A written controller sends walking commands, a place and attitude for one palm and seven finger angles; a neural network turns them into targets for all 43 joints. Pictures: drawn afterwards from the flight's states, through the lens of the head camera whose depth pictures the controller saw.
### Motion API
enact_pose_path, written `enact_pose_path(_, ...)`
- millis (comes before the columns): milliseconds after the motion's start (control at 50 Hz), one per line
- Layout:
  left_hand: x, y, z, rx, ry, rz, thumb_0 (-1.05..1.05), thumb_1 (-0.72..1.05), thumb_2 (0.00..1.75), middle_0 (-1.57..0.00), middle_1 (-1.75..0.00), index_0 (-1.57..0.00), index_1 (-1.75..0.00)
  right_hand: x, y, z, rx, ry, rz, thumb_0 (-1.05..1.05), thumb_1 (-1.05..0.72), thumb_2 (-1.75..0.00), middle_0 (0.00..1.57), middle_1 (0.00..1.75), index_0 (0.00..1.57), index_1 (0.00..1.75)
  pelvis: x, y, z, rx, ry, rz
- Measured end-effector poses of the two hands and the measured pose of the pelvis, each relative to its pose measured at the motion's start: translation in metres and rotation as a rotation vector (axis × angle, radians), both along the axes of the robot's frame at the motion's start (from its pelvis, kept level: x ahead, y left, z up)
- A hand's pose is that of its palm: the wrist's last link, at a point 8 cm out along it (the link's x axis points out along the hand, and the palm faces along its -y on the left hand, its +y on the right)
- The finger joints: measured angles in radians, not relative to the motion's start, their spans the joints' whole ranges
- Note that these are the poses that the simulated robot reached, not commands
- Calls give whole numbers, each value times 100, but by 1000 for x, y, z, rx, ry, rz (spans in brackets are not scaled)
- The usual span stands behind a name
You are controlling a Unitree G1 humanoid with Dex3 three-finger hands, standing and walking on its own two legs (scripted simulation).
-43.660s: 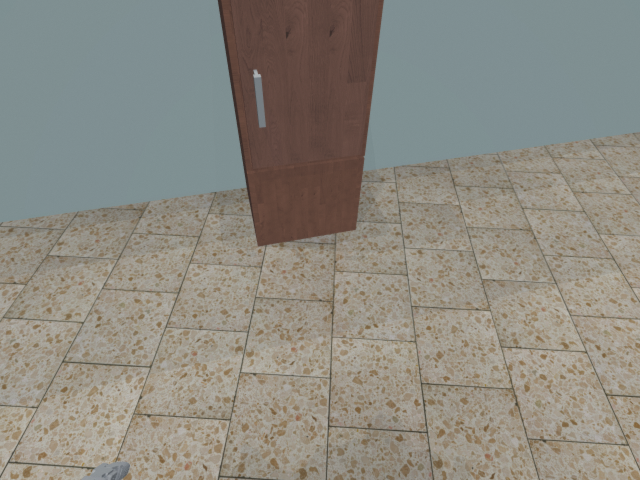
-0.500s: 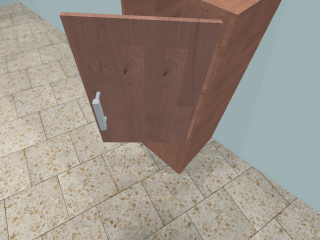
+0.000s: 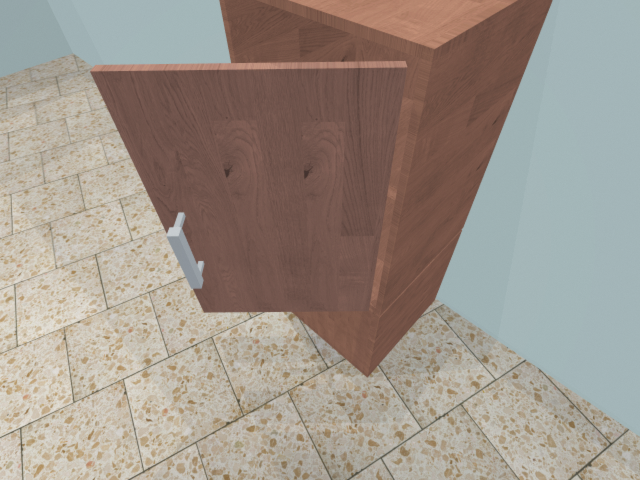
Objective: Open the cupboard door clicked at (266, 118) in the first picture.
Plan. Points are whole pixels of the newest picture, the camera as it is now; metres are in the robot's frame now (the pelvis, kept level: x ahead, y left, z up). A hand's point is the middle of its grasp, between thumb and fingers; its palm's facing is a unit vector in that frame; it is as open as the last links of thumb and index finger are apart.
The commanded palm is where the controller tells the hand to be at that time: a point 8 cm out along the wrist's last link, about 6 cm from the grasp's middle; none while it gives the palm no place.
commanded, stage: come to a stop and stand still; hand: left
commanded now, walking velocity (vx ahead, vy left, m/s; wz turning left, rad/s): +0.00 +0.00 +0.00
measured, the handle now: (189, 251) +0.50 +0.27 -0.08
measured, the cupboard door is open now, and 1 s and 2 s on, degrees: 44 44 44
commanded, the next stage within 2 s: look again from close up in 0.28 s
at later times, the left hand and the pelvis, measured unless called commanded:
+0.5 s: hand out of the picture +0.01 +0.19 -0.17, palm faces +0.02 -0.98 -0.21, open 7.3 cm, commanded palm none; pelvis +0.01 +0.01 +0.00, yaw +0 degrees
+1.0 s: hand out of the picture +0.00 +0.21 -0.17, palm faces +0.01 -0.97 -0.23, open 7.3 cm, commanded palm +0.09 +0.26 -0.07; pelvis -0.01 +0.02 +0.01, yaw +0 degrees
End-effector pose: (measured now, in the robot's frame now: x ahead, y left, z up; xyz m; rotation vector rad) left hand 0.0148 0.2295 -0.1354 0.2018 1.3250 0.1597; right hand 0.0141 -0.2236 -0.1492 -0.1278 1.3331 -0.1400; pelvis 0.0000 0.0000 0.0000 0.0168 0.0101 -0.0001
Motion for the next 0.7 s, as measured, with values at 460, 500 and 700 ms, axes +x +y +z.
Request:
enact_pose_path(460, -10, 2, -6, -30, 40, 30, 0, 91, 90, -20, -30, -20, -30, 25, 1, 12, -37, -23, 15, 0, -92, -90, 20, 30, 20, 30, 9, 4, 4, -6, -17, -4)
enact_pose_path(500, -9, 6, -5, -26, 35, 29, 0, 91, 90, -20, -30, -20, -30, 21, 3, 12, -36, -13, 14, 0, -92, -90, 20, 30, 20, 30, 8, 6, 5, -6, -17, -3)
enact_pose_path(700, -6, 21, 0, -8, 24, 20, 0, 91, 90, -20, -30, -20, -30, -4, 13, 11, -23, 34, 6, 0, -92, -90, 20, 30, 20, 30, 1, 14, 7, -4, -20, -3)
